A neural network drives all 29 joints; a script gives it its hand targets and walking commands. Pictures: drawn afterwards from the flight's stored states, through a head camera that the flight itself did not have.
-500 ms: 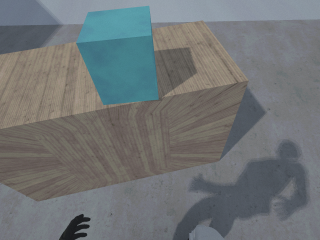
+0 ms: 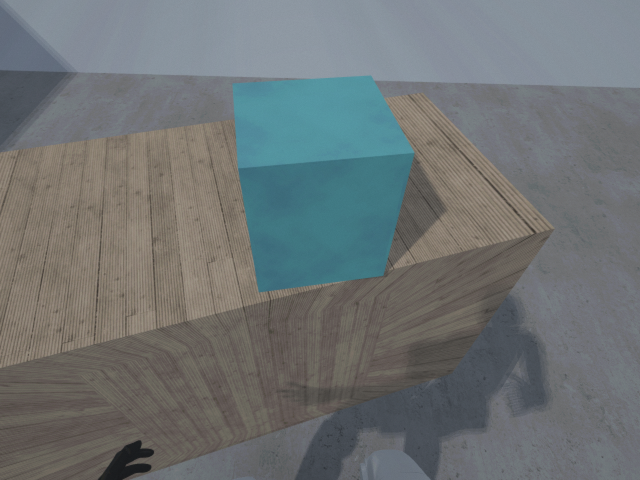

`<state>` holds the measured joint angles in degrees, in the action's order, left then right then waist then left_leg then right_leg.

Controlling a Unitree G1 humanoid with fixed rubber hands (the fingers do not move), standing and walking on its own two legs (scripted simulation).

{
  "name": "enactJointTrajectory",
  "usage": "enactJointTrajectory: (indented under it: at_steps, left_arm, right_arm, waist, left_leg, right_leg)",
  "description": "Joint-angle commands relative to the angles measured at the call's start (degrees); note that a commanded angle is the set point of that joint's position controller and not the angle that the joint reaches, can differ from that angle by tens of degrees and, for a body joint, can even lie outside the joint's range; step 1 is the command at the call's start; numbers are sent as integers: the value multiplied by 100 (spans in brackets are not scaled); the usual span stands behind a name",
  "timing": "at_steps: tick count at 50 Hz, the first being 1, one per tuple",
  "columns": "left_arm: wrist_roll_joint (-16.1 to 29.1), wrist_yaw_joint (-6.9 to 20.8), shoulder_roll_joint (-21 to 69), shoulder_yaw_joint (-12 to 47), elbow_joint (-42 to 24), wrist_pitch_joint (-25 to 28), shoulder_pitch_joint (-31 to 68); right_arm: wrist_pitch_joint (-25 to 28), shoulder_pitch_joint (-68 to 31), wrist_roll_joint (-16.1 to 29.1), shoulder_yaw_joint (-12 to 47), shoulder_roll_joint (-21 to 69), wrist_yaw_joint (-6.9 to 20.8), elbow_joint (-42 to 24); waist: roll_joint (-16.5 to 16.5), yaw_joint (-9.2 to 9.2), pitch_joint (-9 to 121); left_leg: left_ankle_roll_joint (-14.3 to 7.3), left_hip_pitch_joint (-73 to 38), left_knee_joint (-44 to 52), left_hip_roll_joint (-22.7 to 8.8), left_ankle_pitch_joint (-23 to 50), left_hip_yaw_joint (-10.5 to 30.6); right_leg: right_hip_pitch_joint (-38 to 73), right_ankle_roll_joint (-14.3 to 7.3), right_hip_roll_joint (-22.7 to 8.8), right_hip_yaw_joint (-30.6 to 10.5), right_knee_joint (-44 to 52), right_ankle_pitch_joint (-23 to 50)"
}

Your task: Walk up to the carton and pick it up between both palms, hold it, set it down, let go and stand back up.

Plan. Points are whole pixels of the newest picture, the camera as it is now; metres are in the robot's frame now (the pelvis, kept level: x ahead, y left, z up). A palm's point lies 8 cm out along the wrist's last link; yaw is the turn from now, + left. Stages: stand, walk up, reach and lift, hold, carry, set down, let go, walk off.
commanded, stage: walk up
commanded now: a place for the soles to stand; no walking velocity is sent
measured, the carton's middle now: (313, 186) +0.52 +0.01 +0.07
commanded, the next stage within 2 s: none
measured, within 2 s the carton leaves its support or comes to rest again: neither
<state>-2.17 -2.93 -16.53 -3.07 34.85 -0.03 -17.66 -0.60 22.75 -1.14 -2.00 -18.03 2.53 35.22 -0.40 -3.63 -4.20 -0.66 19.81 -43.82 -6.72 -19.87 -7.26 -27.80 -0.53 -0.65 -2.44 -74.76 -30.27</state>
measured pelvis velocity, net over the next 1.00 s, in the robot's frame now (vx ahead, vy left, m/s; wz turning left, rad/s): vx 0.06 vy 0.02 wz -0.13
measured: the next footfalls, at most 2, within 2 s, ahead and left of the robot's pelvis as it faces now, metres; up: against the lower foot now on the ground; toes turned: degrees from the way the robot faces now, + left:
right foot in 0.26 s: +0.16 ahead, -0.09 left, +0.00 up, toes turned -5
left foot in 2.00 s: +0.11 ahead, +0.06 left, +0.00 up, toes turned +9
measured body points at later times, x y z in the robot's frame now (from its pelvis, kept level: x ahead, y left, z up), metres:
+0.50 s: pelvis +0.06 +0.03 +0.01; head +0.07 +0.01 +0.46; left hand +0.25 +0.27 -0.06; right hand +0.15 -0.25 -0.09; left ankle +0.05 +0.13 -0.71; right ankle +0.12 -0.08 -0.71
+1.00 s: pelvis +0.06 +0.02 +0.02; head +0.06 +0.00 +0.47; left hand +0.23 +0.27 -0.07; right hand +0.10 -0.27 -0.09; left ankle +0.05 +0.13 -0.71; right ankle +0.12 -0.08 -0.71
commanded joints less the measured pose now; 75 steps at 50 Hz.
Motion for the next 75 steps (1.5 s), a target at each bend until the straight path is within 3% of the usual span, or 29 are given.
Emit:
enactJointTrajectory:
  at_steps: [1, 4, 6, 8, 11, 12, 13, 14, 15, 17, 19, 22, 25, 32, 45, 46, 48, 49, 53, 56, 60, 62, 65, 66, 67, 68, 70, 73, 75]
  left_arm:
    - [70, 147, -448, -166, -455, 133, -347]
    - [81, 248, -150, 10, -483, 115, -149]
    - [113, 283, -32, 108, -518, 120, 182]
    - [99, 302, -31, 134, -529, 111, 460]
    - [81, 292, -282, 70, -408, 110, 334]
    - [75, 274, -521, 23, -393, 147, 287]
    - [-11, 246, -847, -77, -380, 135, 267]
    - [76, 217, -918, -74, -430, 111, 389]
    - [265, 200, -1092, -125, -349, 29, 657]
    - [366, 223, -764, 14, -397, -12, 1139]
    - [283, 227, -576, 129, -429, -8, 1126]
    - [254, 324, -485, 128, -225, -12, 873]
    - [225, 366, -594, 109, -176, 6, 902]
    - [229, 398, -721, 42, -146, 20, 942]
    - [196, 370, -790, 12, -116, 25, 701]
    - [-49, 494, -825, -9, -129, -85, 810]
    - [-90, 597, -548, 18, -235, -138, 851]
    - [-73, 648, -436, 45, -186, -142, 598]
    - [-17, 688, -704, -34, -255, -12, 763]
    - [39, 626, -808, -58, -146, -47, 590]
    - [74, 472, -1000, -62, -39, -169, 422]
    - [43, 397, -1000, -44, -30, -231, 451]
    - [10, 410, -885, 27, -125, -303, 1002]
    - [-49, 451, -733, 64, -239, -302, 1147]
    - [-29, 504, -599, 93, -288, -297, 1097]
    - [-50, 540, -516, 115, -324, -317, 1051]
    - [-68, 559, -428, 90, -277, -276, 729]
    - [-69, 550, -838, 7, -227, -187, 690]
    - [-64, 518, -1125, -147, -222, -211, 495]
  right_arm:
    - [213, -1, -133, -157, -704, -169, -242]
    - [309, 3, -111, -90, -724, -284, -271]
    - [286, 117, -73, -72, -788, -305, -331]
    - [202, 364, -28, -94, -895, -313, -369]
    - [60, 147, 100, -37, -963, -305, -529]
    - [54, 225, 138, 8, -906, -273, -555]
    - [73, 451, 171, 48, -753, -246, -659]
    - [4, 670, 190, 156, -524, -259, -653]
    - [-115, 718, 191, 168, -420, -330, -491]
    - [-105, 358, 132, 55, -692, -350, -530]
    - [-8, 270, 161, 36, -791, -295, -514]
    - [89, -114, 128, 15, -848, -280, -566]
    - [128, -166, 135, 63, -702, -240, -582]
    - [69, -346, 120, -14, -769, -213, -653]
    - [76, -64, 85, -77, -764, -230, -553]
    - [173, 860, -68, -171, -771, -353, -294]
    - [207, 487, -157, -256, -1190, -494, -217]
    - [213, 154, -170, -263, -1225, -528, -262]
    - [226, 239, -87, -171, -953, -449, -270]
    - [216, 364, -67, -147, -698, -440, -223]
    - [108, 806, 1, -142, -520, -473, -230]
    - [112, 886, -15, -177, -535, -518, -234]
    - [255, 1275, 36, -177, -507, -579, -85]
    - [304, 1390, -23, -201, -671, -597, -62]
    - [316, 1284, -66, -292, -935, -609, -61]
    - [296, 996, -111, -336, -1095, -625, -100]
    - [178, 520, -172, -433, -1143, -623, -186]
    - [128, 527, -112, -347, -876, -563, -226]
    - [124, 544, -64, -244, -569, -540, -278]
  waist:
    - [486, 290, -329]
    - [416, 301, -19]
    - [690, 209, 193]
    - [954, 39, 389]
    - [792, 274, 626]
    - [507, 335, 789]
    - [-125, 324, 1149]
    - [-379, 253, 1273]
    - [-754, 202, 1102]
    - [-723, 126, 714]
    - [-474, 144, 541]
    - [-125, 349, 457]
    - [-97, 360, 514]
    - [170, 391, 239]
    - [-272, 342, 436]
    - [-596, 150, 569]
    - [24, 255, -28]
    - [187, 472, -88]
    - [295, 432, -175]
    - [-49, 467, 9]
    - [-279, 505, 332]
    - [-363, 463, 354]
    - [-424, 172, 763]
    - [-316, 74, 870]
    - [175, 205, 870]
    - [340, 197, 460]
    - [752, 380, -16]
    - [690, 371, 368]
    - [40, 535, 520]
  left_leg:
    - [-1080, 1, 2561, -1283, 513, 1579]
    - [-1147, -472, 2133, -1398, 2718, 1040]
    - [-960, -815, 1629, -1101, 4271, 548]
    - [-834, -1143, 1300, -981, 4389, 494]
    - [-530, -773, 768, -932, 3736, 366]
    - [-329, -561, 547, -791, 3189, 285]
    - [-101, -167, 75, -522, 2079, 94]
    - [81, -10, -378, -41, 59, 97]
    - [100, -477, -29, 197, -1269, 295]
    - [27, -906, 799, 174, -889, 468]
    - [4, -1036, 1437, 49, 386, 584]
    - [-206, -518, 1865, -471, 376, 829]
    - [-181, -513, 1911, -375, 512, 602]
    - [-261, -396, 2155, -437, -212, 499]
    - [-204, -949, 1764, -147, -398, 387]
    - [-381, -1222, 2377, -545, -1086, 1036]
    - [-774, -1091, 2968, -1517, -1297, 1642]
    - [-886, -978, 2886, -1613, -1024, 1561]
    - [-572, -299, 2523, -1005, -92, 893]
    - [-202, -387, 1828, -331, -84, 295]
    - [5, -276, 880, 476, -657, 268]
    - [-18, 10, 776, 463, -834, 434]
    - [-124, -898, 1579, 170, 417, 841]
    - [-237, -1180, 1834, -197, 1024, 1341]
    - [-487, -1296, 2097, -575, 1073, 1947]
    - [-730, -1159, 2305, -945, 1282, 2349]
    - [-1015, -1079, 1990, -1219, 2015, 2407]
    - [-548, -798, 1377, -599, 1964, 1678]
    - [-92, 73, 684, 73, 1159, 1071]
  right_leg:
    - [-447, 15, -88, -151, 567, 914]
    - [-143, 22, -95, -102, 1766, 1322]
    - [215, 18, 8, 174, 2645, 1607]
    - [434, 16, 148, 392, 3215, 1693]
    - [1451, -193, 140, 313, 4389, 2789]
    - [1825, -347, -64, -104, 4575, 3565]
    - [2315, -690, -686, -972, 4234, 4585]
    - [2181, -1260, -1432, -2029, 4329, 4685]
    - [1339, -1686, -1667, -2186, 4703, 3777]
    - [511, -1210, -1100, -1755, 5005, 2465]
    - [453, -612, -638, -1254, 4835, 2738]
    - [992, -303, -226, -717, 4297, 2628]
    - [1233, -353, -317, -825, 4305, 3049]
    - [982, -289, -183, -884, 4495, 2297]
    - [512, -369, -239, -1453, 5073, 1441]
    - [408, -434, -27, -846, 4583, 1018]
    - [-55, -117, 51, -243, 3904, 1304]
    - [54, -110, -110, -227, 3882, 1329]
    - [942, -225, -246, -441, 4390, 2022]
    - [1346, -419, -320, -605, 4671, 2469]
    - [1645, -651, -999, -1725, 5673, 1969]
    - [1996, -672, -1066, -1621, 5643, 2569]
    - [1591, -604, -731, -826, 5012, 3019]
    - [1453, -487, -445, -427, 4497, 3274]
    - [1120, -251, -222, -148, 4035, 3086]
    - [790, -111, -64, -5, 3835, 2423]
    - [542, 23, -121, 61, 3841, 1794]
    - [1224, -13, -338, -207, 4300, 3051]
    - [2328, -370, -748, -839, 4754, 3897]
